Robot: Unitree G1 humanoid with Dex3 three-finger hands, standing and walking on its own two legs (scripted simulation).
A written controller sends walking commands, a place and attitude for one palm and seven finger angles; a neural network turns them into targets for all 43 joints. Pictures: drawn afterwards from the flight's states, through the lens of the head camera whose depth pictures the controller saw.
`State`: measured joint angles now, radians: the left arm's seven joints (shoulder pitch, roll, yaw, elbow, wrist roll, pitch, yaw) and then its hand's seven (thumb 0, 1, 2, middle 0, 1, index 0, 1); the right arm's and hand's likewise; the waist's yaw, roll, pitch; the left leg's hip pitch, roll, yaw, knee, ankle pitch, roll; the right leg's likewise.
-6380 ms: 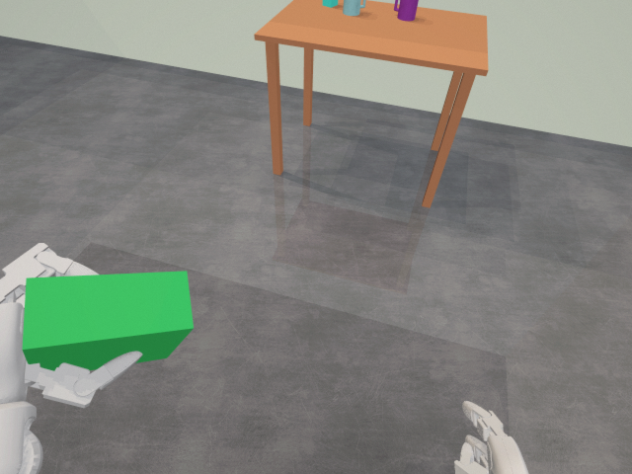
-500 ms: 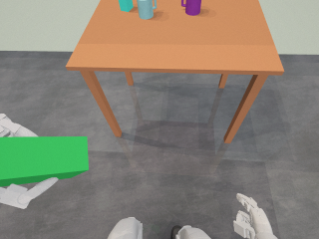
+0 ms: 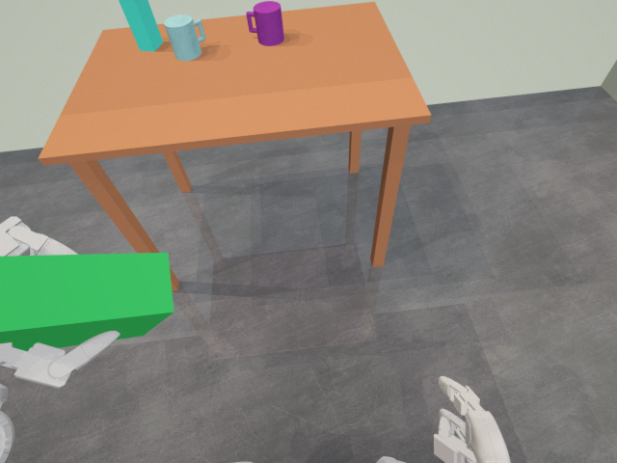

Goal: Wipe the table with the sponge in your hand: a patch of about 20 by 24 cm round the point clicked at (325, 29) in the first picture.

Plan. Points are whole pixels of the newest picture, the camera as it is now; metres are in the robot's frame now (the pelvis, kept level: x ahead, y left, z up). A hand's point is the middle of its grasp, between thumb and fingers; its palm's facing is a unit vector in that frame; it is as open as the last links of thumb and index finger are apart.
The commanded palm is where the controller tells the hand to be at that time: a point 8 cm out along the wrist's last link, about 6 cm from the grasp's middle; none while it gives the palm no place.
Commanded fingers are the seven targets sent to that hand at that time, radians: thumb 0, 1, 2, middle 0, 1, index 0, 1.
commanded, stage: turn to face it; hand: left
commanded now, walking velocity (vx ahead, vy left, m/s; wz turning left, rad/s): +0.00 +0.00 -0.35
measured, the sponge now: (110, 302) +0.23 +0.22 +0.15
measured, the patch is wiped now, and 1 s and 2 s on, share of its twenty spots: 0.00 0.00 0.00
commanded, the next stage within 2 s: take the last steps up to it in 0.24 s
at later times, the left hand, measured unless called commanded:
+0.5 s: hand (124, 313) +0.20 +0.18 +0.19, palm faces +0.25 -0.86 -0.44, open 9.9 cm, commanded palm +0.16 +0.23 +0.20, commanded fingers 0.00 0.10 1.30 -1.20 -1.60 -1.20 -1.60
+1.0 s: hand (126, 272) +0.24 +0.19 +0.19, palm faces +0.26 -0.81 -0.52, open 9.9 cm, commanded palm +0.19 +0.24 +0.20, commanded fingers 0.00 0.10 1.30 -1.20 -1.60 -1.20 -1.60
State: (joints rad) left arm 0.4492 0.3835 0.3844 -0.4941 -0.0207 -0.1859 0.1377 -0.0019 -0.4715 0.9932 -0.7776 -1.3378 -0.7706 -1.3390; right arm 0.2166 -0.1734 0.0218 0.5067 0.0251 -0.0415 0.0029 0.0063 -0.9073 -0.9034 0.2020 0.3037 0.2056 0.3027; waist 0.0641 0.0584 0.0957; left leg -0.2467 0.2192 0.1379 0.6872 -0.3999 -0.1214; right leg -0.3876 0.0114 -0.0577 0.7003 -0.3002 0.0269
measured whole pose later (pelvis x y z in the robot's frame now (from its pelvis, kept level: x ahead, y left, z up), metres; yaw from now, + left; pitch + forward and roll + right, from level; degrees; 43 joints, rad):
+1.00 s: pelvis +0.00 -0.02 +0.03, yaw -6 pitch +1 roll +3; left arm 0.53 0.38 0.36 -0.48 0.00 -0.25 0.15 0.00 -0.47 0.99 -0.77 -1.34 -0.77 -1.34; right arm 0.22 -0.24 -0.04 0.62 0.00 -0.05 -0.04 0.01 -0.91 -0.90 0.20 0.30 0.21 0.30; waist 0.00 -0.02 0.08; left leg -0.42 0.07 0.13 0.67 -0.28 0.00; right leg -0.20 -0.08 -0.09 0.45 -0.28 -0.02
